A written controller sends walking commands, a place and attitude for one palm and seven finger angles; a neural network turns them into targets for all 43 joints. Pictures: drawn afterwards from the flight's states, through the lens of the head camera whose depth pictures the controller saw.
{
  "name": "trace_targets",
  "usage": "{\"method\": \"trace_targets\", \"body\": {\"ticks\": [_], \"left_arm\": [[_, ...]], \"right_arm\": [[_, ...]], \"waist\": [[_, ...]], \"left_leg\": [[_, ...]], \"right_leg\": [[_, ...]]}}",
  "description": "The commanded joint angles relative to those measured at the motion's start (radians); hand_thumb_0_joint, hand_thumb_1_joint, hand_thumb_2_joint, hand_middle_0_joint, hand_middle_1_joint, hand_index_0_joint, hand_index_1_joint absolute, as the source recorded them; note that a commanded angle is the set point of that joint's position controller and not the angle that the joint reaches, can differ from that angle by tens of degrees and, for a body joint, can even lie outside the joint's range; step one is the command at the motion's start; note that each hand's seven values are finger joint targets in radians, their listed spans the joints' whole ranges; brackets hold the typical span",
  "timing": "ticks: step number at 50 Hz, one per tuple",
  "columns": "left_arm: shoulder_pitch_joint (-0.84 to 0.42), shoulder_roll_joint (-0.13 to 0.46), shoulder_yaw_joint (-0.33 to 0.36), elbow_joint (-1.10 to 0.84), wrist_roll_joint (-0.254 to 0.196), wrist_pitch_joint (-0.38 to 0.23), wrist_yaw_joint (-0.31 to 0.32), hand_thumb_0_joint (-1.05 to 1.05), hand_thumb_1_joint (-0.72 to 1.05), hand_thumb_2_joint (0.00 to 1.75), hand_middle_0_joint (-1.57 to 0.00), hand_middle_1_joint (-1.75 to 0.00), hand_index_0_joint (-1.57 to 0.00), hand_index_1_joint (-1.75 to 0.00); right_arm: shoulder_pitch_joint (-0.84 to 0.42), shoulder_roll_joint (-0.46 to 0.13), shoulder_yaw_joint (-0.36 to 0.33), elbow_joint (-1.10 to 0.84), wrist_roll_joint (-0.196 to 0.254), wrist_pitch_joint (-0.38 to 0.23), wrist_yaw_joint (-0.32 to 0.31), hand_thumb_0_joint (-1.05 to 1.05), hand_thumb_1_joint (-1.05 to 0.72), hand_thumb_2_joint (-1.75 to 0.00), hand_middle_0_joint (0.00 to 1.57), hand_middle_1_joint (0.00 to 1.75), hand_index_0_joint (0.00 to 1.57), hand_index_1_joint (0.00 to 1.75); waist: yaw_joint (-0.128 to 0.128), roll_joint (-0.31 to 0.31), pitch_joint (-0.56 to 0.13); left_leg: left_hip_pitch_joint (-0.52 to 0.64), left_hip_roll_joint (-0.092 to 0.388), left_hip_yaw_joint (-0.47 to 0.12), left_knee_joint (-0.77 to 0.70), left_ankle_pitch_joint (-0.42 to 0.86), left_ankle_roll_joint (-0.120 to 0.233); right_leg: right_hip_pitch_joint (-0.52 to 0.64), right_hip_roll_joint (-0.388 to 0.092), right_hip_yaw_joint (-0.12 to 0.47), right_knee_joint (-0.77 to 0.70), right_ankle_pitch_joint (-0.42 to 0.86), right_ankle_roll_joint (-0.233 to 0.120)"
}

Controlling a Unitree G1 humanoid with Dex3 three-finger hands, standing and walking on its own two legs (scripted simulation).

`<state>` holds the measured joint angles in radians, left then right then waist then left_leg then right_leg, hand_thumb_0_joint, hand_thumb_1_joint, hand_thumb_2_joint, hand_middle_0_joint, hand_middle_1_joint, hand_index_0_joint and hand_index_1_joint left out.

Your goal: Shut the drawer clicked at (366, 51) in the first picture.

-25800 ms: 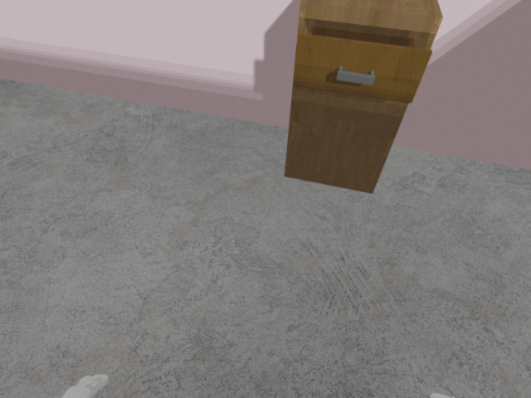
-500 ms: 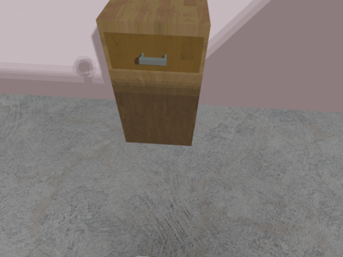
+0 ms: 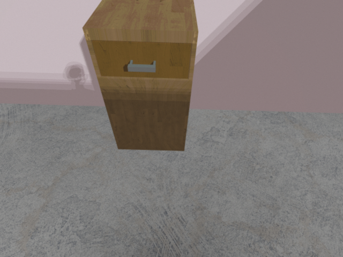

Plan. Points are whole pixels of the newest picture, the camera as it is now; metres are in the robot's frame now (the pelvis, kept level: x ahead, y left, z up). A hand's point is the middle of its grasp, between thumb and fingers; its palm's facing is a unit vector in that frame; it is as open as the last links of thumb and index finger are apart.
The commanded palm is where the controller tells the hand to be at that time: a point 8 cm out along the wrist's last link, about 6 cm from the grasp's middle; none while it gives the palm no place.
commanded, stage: let the arm hang, fingers relaxed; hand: left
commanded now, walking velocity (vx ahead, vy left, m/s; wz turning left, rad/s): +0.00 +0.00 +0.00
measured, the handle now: (142, 65) +0.90 +0.17 -0.05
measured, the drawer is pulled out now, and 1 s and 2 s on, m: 0.00 0.00 0.00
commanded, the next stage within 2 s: look to check the result in 0.06 s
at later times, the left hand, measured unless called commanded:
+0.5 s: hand out of the picture -0.01 +0.14 -0.18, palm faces +0.05 -0.99 -0.16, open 7.4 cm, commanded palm none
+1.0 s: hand out of the picture +0.02 +0.15 -0.17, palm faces +0.03 -0.98 -0.20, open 7.4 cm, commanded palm none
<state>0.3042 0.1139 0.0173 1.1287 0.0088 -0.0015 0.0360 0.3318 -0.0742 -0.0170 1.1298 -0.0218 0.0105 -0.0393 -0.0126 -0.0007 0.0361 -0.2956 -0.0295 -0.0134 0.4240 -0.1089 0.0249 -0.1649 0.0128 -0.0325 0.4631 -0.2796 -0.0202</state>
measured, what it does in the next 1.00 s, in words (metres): stands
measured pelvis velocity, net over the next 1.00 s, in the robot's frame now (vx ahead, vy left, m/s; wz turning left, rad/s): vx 0.03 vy -0.02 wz -0.02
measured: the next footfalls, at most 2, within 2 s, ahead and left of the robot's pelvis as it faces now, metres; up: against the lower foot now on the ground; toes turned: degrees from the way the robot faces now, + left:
none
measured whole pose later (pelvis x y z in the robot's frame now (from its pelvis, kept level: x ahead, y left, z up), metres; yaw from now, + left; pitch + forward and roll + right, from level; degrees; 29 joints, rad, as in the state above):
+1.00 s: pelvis +0.03 -0.02 +0.00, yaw -1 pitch -2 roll +0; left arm 0.27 0.15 0.02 1.15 0.00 -0.01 0.03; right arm 0.24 -0.14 -0.02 1.15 -0.02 0.00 -0.05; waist -0.01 0.00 0.07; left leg -0.22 0.00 -0.01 0.42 -0.16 0.00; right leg -0.07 0.04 -0.02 0.40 -0.29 -0.05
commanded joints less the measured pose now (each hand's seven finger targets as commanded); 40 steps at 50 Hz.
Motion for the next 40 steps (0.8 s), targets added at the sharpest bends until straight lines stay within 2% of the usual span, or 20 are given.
{"method": "trace_targets", "body": {"ticks": [1,8,15,17,21,23,28,29,31,36,40], "left_arm": [[0.112,0.079,0.014,-0.001,0.000,-0.015,0.008,0.00,0.90,0.90,-0.20,-0.30,-0.20,-0.30],[0.110,0.082,0.011,0.010,-0.001,-0.012,0.010,0.00,0.90,0.90,-0.20,-0.30,-0.20,-0.30],[0.114,0.086,0.009,0.018,0.000,-0.015,0.011,0.00,0.90,0.90,-0.20,-0.30,-0.20,-0.30],[0.112,0.082,0.008,0.023,-0.002,-0.013,0.010,0.00,0.90,0.90,-0.20,-0.30,-0.20,-0.30],[0.108,0.087,0.010,0.022,-0.001,-0.015,0.010,0.00,0.90,0.90,-0.20,-0.30,-0.20,-0.30],[0.101,0.089,0.011,0.022,-0.002,-0.015,0.009,0.00,0.90,0.90,-0.20,-0.30,-0.20,-0.30],[0.091,0.096,0.012,0.019,-0.002,-0.015,0.010,0.00,0.90,0.90,-0.20,-0.30,-0.20,-0.30],[0.090,0.095,0.013,0.020,-0.002,-0.015,0.009,0.00,0.90,0.90,-0.20,-0.30,-0.20,-0.30],[0.088,0.103,0.014,0.017,-0.002,-0.017,0.010,0.00,0.90,0.90,-0.20,-0.30,-0.20,-0.30],[0.070,0.115,0.014,0.010,-0.002,-0.017,0.009,0.00,0.90,0.90,-0.20,-0.30,-0.20,-0.30],[0.066,0.130,0.018,0.005,-0.002,-0.020,0.008,0.00,0.90,0.90,-0.20,-0.30,-0.20,-0.30]], "right_arm": [[0.076,-0.086,-0.013,-0.013,0.005,-0.013,-0.004,0.00,-0.90,-0.90,0.20,0.30,0.20,0.30],[0.061,-0.093,-0.010,-0.002,0.006,-0.007,-0.004,0.00,-0.90,-0.90,0.20,0.30,0.20,0.30],[0.039,-0.113,-0.010,0.001,0.008,-0.011,-0.008,0.00,-0.90,-0.90,0.20,0.30,0.20,0.30],[0.033,-0.109,-0.008,0.003,0.007,-0.011,-0.008,0.00,-0.90,-0.90,0.20,0.30,0.20,0.30],[0.026,-0.119,-0.009,0.002,0.007,-0.014,-0.010,0.00,-0.90,-0.90,0.20,0.30,0.20,0.30],[0.022,-0.124,-0.007,0.004,0.007,-0.015,-0.010,0.00,-0.90,-0.90,0.20,0.30,0.20,0.30],[0.015,-0.129,-0.007,0.004,0.007,-0.017,-0.010,0.00,-0.90,-0.90,0.20,0.30,0.20,0.30],[0.011,-0.135,-0.008,0.005,0.006,-0.017,-0.011,0.00,-0.90,-0.90,0.20,0.30,0.20,0.30],[0.006,-0.136,-0.009,0.004,0.006,-0.018,-0.011,0.00,-0.90,-0.90,0.20,0.30,0.20,0.30],[-0.002,-0.145,-0.011,0.004,0.006,-0.014,-0.008,0.00,-0.90,-0.90,0.20,0.30,0.20,0.30],[-0.011,-0.162,-0.014,0.000,0.007,-0.016,-0.009,0.00,-0.90,-0.90,0.20,0.30,0.20,0.30]], "waist": [[0.005,-0.001,0.045],[0.000,-0.007,0.080],[0.005,0.013,0.057],[0.004,0.023,0.071],[0.005,0.007,0.056],[0.006,0.018,0.052],[0.009,-0.009,0.059],[0.008,0.006,0.055],[0.010,0.008,0.051],[0.005,0.004,0.070],[0.009,-0.007,0.049]], "left_leg": [[0.086,0.097,-0.088,-0.053,0.002,0.013],[0.094,0.096,-0.076,-0.043,-0.023,0.009],[0.119,0.108,-0.080,-0.039,0.027,0.012],[0.112,0.108,-0.080,-0.049,0.009,0.011],[0.128,0.112,-0.077,-0.043,0.043,0.012],[0.126,0.112,-0.078,-0.048,0.039,0.011],[0.124,0.113,-0.076,-0.047,0.061,0.011],[0.129,0.113,-0.076,-0.048,0.056,0.011],[0.136,0.115,-0.073,-0.041,0.075,0.011],[0.132,0.114,-0.072,-0.048,0.044,0.007],[0.142,0.117,-0.069,-0.041,0.072,0.007]], "right_leg": [[-0.087,-0.104,0.088,-0.134,0.025,-0.037],[-0.106,-0.106,0.098,-0.162,-0.022,-0.038],[-0.074,-0.100,0.096,-0.151,0.042,-0.035],[-0.076,-0.101,0.098,-0.156,0.030,-0.035],[-0.059,-0.101,0.097,-0.154,0.069,-0.035],[-0.048,-0.100,0.096,-0.153,0.067,-0.033],[-0.034,-0.103,0.092,-0.154,0.096,-0.032],[-0.035,-0.103,0.096,-0.158,0.086,-0.033],[-0.029,-0.106,0.095,-0.158,0.115,-0.033],[-0.041,-0.104,0.102,-0.171,0.085,-0.034],[-0.022,-0.104,0.104,-0.169,0.128,-0.033]]}}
